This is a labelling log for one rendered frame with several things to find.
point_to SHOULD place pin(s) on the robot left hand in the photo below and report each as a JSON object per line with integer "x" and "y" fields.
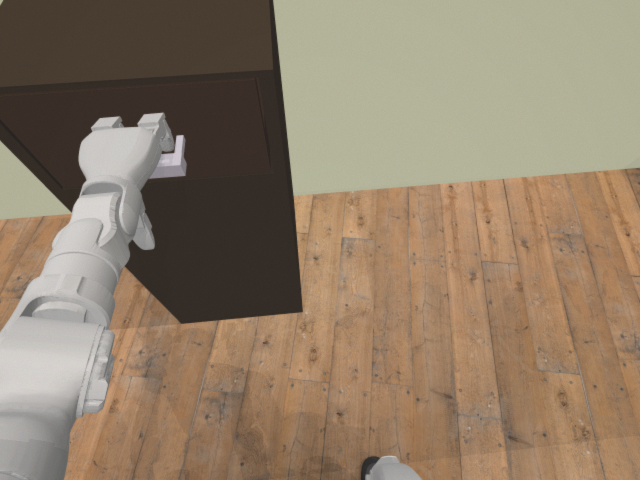
{"x": 130, "y": 153}

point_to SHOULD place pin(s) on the cabinet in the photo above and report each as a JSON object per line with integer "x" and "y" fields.
{"x": 226, "y": 245}

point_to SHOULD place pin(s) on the handle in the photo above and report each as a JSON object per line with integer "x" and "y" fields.
{"x": 172, "y": 164}

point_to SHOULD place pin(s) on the robot left upper arm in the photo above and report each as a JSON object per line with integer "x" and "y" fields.
{"x": 51, "y": 373}

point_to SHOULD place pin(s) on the drawer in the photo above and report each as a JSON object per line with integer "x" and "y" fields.
{"x": 223, "y": 123}

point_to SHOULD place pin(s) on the robot right shin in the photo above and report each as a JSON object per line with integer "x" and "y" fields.
{"x": 386, "y": 459}

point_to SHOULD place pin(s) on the left robot forearm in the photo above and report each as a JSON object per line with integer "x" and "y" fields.
{"x": 82, "y": 271}

